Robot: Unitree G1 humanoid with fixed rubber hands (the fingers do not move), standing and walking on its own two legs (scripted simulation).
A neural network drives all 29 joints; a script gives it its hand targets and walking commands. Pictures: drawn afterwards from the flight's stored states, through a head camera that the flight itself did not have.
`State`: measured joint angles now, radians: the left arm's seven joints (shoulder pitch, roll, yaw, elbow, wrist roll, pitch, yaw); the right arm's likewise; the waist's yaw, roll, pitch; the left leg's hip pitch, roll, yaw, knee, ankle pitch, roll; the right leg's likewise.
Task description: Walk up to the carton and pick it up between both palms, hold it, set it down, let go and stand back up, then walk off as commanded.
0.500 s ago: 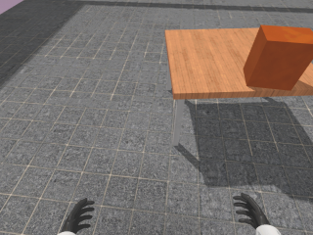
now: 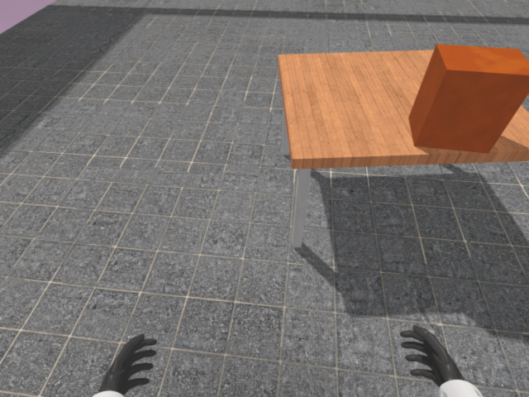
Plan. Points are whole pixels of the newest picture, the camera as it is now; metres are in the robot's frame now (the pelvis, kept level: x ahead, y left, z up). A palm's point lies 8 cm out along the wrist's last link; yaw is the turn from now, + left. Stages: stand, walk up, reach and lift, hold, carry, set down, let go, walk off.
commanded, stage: stand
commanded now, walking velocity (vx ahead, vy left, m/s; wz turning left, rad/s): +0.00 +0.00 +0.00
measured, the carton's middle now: (463, 100) +0.90 -0.61 -0.07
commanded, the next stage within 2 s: walk up in 0.22 s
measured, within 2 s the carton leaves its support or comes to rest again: neither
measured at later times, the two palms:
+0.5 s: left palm (114, 390) +0.15 +0.25 -0.07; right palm out of the picture +0.13 -0.28 -0.08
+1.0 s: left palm out of the picture +0.13 +0.18 -0.09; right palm out of the picture +0.19 -0.44 -0.08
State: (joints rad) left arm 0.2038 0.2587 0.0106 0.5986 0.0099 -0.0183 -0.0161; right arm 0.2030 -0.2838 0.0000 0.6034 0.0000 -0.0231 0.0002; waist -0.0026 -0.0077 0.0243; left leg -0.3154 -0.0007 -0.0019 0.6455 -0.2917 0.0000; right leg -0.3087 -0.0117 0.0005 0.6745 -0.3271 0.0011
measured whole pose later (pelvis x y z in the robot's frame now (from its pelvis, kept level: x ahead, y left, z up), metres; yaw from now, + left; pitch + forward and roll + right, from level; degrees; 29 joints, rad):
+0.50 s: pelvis +0.00 -0.01 +0.00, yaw +0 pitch -2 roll +1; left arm 0.20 0.29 0.03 0.60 0.05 0.01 -0.06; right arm 0.28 -0.32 0.00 0.62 0.00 -0.05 -0.01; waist 0.00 -0.02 0.03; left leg -0.30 0.00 -0.01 0.63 -0.30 0.01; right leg -0.32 -0.01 0.00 0.73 -0.42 -0.01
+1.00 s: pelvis +0.07 -0.13 -0.01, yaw +1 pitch -3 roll +3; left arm 0.35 0.36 0.11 0.60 0.06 0.03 -0.05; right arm 0.35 -0.43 -0.01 0.61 0.00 -0.03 -0.07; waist 0.08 -0.05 0.04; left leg -0.49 0.06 0.02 0.96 -0.51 0.02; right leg -0.33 -0.01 -0.02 0.81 -0.44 -0.05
